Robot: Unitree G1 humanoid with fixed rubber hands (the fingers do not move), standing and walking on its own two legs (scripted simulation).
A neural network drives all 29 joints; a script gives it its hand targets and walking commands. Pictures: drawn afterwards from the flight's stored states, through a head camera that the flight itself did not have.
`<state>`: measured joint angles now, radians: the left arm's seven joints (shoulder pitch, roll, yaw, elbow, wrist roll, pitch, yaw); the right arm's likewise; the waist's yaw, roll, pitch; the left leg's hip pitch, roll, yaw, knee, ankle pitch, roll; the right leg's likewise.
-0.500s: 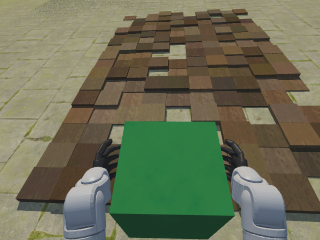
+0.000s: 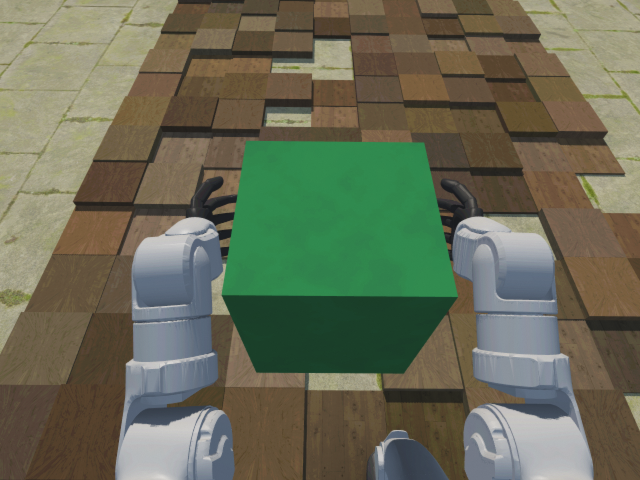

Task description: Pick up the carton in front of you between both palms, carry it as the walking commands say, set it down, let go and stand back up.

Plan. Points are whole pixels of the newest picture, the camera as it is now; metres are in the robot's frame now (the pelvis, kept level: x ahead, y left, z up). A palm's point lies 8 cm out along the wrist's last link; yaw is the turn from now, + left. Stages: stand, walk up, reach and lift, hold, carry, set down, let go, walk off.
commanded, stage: carry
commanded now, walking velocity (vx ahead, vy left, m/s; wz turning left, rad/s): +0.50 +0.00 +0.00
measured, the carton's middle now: (332, 268) +0.38 -0.01 +0.03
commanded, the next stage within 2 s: none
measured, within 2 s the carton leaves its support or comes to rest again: neither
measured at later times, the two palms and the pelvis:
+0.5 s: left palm (220, 60) +0.69 +0.14 +0.14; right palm (412, 60) +0.70 -0.16 +0.13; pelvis +0.33 -0.02 +0.01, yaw +1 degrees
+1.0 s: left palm out of the picture +1.01 +0.09 +0.15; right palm out of the picture +1.01 -0.21 +0.14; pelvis +0.65 -0.05 +0.00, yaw +1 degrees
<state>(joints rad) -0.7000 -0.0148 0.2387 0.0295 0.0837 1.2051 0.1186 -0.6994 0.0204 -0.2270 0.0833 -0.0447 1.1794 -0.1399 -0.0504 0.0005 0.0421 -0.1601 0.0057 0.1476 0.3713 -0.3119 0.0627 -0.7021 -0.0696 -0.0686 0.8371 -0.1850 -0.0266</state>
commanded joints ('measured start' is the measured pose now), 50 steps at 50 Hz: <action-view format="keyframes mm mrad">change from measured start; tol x32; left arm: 1 -640 -1059 -688 -63 -393 -14 -183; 50 -625 -965 -618 -52 -392 20 -221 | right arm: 1 -685 1053 672 -137 430 6 251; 50 -776 1080 685 -110 468 46 235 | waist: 1 -20 176 -426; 6 109 -308 -711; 24 72 -196 -419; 28 -31 289 -600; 50 90 -158 -560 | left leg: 1 361 147 -37 93 928 53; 3 215 115 42 384 921 -15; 6 -492 -75 -112 965 -212 -59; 21 -526 -6 -10 408 70 -40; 25 -163 -66 93 116 226 -23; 29 508 359 -655 115 704 301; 43 173 182 -136 64 412 60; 50 -619 0 -146 837 -182 -54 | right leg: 1 180 115 -157 -332 177 -13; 6 1169 -330 547 -423 594 -269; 25 753 -96 -69 -279 774 -56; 28 64 133 -25 384 -205 26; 31 -103 34 127 383 -297 -16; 45 552 82 -121 -469 215 -3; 50 1028 -295 464 -447 343 -171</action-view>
